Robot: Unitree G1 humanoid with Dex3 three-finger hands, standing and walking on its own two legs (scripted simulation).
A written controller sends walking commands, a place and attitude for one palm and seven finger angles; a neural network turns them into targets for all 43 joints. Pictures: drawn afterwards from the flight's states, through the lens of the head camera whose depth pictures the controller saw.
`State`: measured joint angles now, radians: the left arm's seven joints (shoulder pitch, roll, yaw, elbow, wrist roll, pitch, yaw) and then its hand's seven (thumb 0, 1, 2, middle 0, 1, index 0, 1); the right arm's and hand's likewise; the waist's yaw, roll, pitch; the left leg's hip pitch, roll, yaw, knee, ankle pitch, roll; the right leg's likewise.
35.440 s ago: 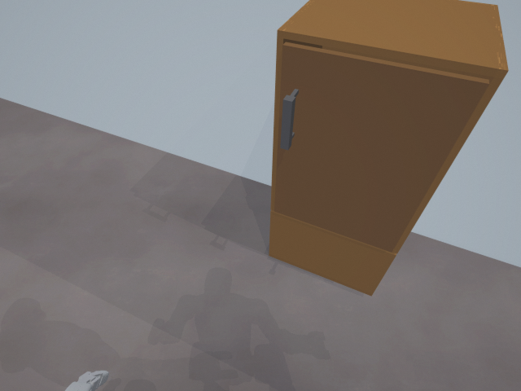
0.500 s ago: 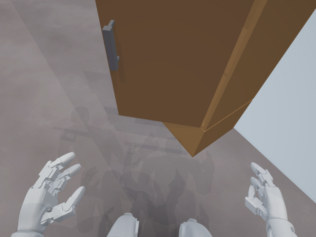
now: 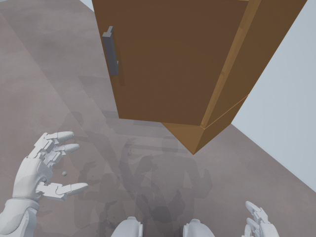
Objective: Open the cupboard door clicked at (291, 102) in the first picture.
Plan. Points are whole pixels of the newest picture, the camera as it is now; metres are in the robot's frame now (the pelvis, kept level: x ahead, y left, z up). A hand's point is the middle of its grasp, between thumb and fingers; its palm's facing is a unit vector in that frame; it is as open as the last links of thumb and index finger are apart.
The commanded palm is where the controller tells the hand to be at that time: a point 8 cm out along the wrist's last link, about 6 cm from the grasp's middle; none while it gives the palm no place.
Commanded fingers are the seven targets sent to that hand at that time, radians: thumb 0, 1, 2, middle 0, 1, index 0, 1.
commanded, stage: raise the hand with hooked fingers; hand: left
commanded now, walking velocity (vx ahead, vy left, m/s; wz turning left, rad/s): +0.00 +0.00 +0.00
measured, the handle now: (112, 51) +0.64 +0.19 +0.08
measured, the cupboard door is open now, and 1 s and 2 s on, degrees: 45 45 45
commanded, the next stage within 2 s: move the hooked fingers beside the handle in 1.10 s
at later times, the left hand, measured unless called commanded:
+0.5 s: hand (50, 142) +0.30 +0.26 +0.09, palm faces +0.00 -1.00 -0.05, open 13.9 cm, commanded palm +0.28 +0.31 +0.09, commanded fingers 0.00 -0.50 0.30 -0.30 -1.20 -0.30 -1.20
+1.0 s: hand (56, 135) +0.31 +0.25 +0.09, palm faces -0.01 -1.00 -0.04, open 14.0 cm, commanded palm +0.28 +0.30 +0.10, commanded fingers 0.00 -0.50 0.30 -0.30 -1.20 -0.30 -1.20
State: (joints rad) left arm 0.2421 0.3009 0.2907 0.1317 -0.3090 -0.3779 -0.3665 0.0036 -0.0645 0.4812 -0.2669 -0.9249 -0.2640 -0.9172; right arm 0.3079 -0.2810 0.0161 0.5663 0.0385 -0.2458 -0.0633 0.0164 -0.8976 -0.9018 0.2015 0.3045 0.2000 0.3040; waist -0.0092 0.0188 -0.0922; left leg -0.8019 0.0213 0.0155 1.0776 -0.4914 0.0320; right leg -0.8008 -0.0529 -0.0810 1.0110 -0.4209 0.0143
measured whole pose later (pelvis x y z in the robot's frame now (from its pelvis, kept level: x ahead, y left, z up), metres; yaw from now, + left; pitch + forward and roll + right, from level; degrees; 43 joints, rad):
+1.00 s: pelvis +0.02 -0.02 +0.03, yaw -1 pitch +10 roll -2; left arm -0.04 0.41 0.44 0.43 -0.35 -0.29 -0.53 -0.01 -0.50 0.30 -0.30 -1.20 -0.30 -1.20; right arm 0.29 -0.28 0.04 0.54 0.04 -0.18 -0.08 0.01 -0.90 -0.90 0.20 0.30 0.20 0.30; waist -0.02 0.02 -0.07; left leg -0.63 0.04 0.02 0.91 -0.44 0.00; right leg -0.65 -0.02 -0.08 0.85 -0.38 -0.01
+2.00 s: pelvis +0.02 +0.00 +0.02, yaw -2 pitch +16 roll -2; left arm -0.59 0.57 0.49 0.98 -0.23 -0.35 -0.53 -0.01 -0.50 0.30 -0.30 -1.20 -0.30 -1.20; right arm 0.36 -0.29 0.04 0.60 0.03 -0.06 -0.07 0.01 -0.90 -0.90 0.20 0.30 0.20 0.30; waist -0.09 0.00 -0.08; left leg -0.79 0.05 0.03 0.97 -0.46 0.02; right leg -0.80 -0.02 -0.06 0.89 -0.37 0.01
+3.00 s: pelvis +0.03 +0.01 -0.01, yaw -5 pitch +28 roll -6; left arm -1.11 0.90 0.55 1.29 -0.03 -0.26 -0.50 -0.01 -0.50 0.30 -0.30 -1.20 -0.30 -1.20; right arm 0.45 -0.28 0.10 0.57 -0.02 0.10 -0.02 0.00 -0.90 -0.90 0.20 0.30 0.20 0.30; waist -0.26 0.03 -0.06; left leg -1.08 0.08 0.01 1.09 -0.51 0.04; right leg -1.05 0.01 -0.07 0.93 -0.37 0.03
